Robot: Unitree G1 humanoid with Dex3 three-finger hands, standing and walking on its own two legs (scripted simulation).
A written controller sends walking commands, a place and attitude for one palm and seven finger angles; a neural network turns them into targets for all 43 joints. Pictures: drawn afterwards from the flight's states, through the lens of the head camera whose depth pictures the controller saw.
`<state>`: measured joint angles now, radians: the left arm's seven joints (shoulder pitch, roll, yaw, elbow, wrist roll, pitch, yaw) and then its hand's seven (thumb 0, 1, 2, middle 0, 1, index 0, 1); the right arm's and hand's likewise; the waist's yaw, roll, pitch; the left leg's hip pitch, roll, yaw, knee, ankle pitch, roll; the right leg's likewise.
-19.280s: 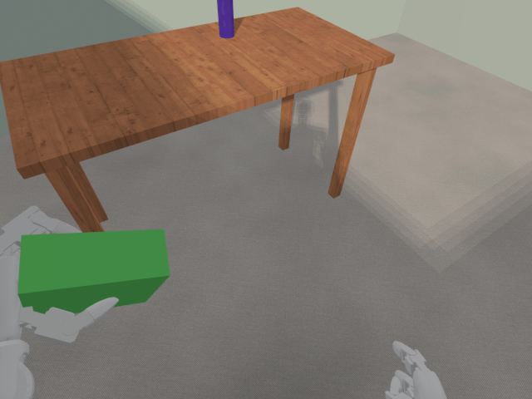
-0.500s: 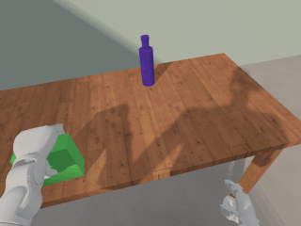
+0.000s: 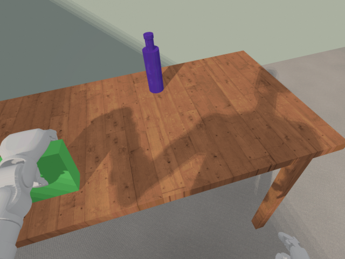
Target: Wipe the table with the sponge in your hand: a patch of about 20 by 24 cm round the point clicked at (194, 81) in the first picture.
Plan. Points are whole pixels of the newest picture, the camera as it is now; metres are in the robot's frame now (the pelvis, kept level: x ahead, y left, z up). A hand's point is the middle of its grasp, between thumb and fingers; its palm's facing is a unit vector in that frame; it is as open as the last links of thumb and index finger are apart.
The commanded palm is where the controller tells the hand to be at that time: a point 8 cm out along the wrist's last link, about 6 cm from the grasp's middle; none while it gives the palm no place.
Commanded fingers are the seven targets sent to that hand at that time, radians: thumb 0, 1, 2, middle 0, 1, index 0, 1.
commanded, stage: wipe forward along the first lane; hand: left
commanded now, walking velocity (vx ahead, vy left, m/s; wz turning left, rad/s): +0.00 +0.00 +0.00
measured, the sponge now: (47, 178) +0.27 +0.36 +0.04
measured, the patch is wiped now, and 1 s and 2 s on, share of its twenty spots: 0.15 0.35 0.50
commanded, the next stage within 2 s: slide across to the middle lane in 1.08 s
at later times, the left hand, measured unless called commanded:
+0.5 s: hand (39, 146) +0.32 +0.38 +0.09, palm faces -0.13 +0.01 -0.99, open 10.0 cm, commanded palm +0.32 +0.38 +0.13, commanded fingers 0.00 0.10 1.30 -1.20 -1.60 -1.20 -1.60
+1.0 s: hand (42, 127) +0.39 +0.41 +0.09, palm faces -0.17 +0.01 -0.98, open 10.0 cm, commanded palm +0.38 +0.40 +0.13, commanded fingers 0.00 0.10 1.30 -1.20 -1.60 -1.20 -1.60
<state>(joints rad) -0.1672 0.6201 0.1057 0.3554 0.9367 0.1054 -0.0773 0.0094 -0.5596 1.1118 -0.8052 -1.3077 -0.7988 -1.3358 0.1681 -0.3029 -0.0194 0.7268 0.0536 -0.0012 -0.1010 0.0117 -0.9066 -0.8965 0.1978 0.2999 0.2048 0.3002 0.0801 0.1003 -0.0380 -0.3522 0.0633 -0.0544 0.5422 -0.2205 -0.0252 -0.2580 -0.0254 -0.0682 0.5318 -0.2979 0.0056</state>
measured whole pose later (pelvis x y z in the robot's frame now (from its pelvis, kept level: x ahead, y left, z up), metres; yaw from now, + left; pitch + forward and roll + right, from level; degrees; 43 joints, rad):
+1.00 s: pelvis +0.00 +0.03 -0.01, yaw -2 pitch +9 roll -2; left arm -0.64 0.75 0.13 0.94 1.06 -0.03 -0.03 0.02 -0.59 1.15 -0.80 -1.30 -0.80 -1.36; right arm 0.28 -0.29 -0.03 0.74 0.07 0.07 -0.07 0.01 -0.91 -0.90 0.20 0.30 0.21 0.30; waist -0.01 0.05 -0.08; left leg -0.54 0.05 -0.03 0.61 -0.24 -0.01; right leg -0.43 -0.04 -0.03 0.55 -0.28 0.04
